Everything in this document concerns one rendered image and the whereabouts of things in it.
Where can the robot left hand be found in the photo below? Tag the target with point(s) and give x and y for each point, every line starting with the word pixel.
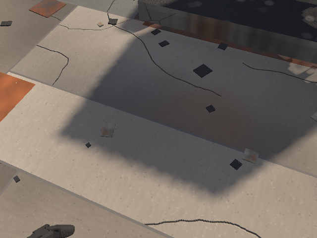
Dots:
pixel 54 231

